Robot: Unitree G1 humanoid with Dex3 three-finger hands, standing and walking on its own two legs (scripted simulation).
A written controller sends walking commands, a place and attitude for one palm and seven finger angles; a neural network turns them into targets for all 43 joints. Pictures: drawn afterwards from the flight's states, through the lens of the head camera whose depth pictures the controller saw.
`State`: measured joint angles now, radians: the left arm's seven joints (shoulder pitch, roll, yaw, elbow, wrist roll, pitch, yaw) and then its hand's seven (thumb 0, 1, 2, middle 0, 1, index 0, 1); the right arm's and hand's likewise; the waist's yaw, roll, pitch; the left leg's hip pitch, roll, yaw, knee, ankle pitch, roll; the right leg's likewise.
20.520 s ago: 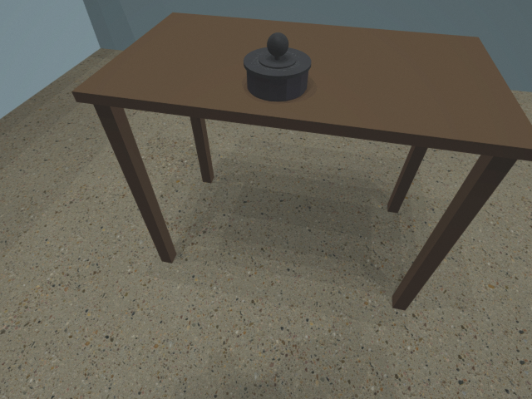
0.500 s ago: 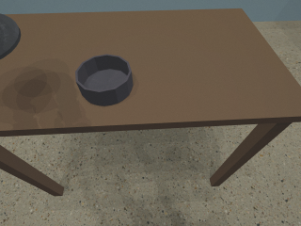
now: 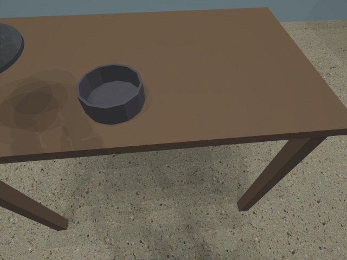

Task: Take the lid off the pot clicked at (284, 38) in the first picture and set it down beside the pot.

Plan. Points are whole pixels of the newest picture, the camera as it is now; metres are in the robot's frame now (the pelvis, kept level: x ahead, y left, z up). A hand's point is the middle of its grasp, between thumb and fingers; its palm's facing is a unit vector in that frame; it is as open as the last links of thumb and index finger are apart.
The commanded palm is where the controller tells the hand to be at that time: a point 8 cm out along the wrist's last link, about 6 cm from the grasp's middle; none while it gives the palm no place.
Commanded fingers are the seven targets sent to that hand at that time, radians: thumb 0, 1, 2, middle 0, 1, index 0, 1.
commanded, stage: lower the lid onto the table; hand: left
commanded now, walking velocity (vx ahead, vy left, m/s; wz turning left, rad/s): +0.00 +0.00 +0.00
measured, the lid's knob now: out of the picture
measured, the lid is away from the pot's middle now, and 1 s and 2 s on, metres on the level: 0.22 0.23 0.24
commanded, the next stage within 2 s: none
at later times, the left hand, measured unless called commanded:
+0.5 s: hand out of the picture +0.45 +0.35 +0.25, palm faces -0.26 -0.28 -0.92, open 8.3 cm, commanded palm +0.48 +0.36 +0.34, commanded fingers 0.00 0.61 1.00 -0.80 -1.09 -0.74 -1.08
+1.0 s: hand out of the picture +0.47 +0.34 +0.23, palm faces -0.30 -0.31 -0.90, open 8.4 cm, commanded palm +0.49 +0.36 +0.30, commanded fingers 0.00 0.61 1.00 -0.80 -1.09 -0.74 -1.08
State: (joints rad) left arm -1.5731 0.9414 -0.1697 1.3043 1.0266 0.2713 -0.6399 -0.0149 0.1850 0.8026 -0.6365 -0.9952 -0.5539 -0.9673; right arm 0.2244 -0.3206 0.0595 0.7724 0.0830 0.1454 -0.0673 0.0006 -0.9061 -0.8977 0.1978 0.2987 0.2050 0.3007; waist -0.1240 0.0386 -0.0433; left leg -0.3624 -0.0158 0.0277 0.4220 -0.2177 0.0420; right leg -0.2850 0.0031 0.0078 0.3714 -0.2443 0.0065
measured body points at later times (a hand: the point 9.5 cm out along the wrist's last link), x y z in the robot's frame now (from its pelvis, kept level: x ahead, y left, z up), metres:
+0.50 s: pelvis +0.00 +0.01 +0.00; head +0.07 +0.01 +0.44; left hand +0.46 +0.36 +0.31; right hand +0.04 -0.28 -0.13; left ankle -0.01 +0.09 -0.74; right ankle -0.05 -0.13 -0.74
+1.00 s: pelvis +0.00 +0.00 +0.00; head +0.08 +0.01 +0.44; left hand +0.48 +0.36 +0.28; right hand +0.00 -0.29 -0.13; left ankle -0.01 +0.09 -0.74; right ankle -0.05 -0.13 -0.74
